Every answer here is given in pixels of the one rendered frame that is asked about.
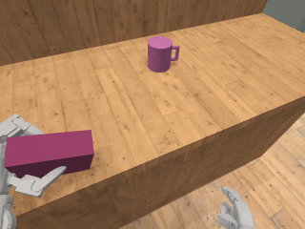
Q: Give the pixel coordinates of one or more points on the right robot hand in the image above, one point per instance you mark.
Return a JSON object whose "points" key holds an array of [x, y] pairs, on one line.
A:
{"points": [[239, 215]]}

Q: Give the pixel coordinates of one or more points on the left robot hand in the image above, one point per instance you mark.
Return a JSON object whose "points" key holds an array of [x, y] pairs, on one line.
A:
{"points": [[27, 185]]}

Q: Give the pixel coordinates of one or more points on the table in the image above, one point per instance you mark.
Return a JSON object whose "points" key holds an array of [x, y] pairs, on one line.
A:
{"points": [[75, 65]]}

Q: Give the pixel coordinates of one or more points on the robot left forearm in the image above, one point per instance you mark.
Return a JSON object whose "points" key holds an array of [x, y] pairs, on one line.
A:
{"points": [[7, 217]]}

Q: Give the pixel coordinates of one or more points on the sponge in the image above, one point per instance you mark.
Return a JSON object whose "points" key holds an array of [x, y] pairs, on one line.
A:
{"points": [[37, 155]]}

